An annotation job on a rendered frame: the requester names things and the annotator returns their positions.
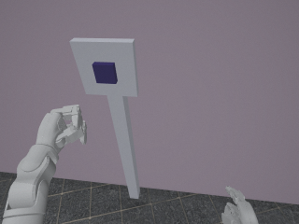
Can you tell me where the panel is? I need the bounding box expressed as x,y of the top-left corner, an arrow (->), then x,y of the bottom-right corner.
69,37 -> 140,199

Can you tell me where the button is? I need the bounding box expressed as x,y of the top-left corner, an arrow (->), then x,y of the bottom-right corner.
92,62 -> 118,84

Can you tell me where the robot left hand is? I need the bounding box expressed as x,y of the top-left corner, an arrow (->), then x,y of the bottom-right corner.
36,105 -> 88,154

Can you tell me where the robot left forearm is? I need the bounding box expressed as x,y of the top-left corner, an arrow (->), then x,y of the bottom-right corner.
2,144 -> 59,224

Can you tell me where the robot right hand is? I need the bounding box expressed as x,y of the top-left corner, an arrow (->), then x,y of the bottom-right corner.
221,186 -> 259,224

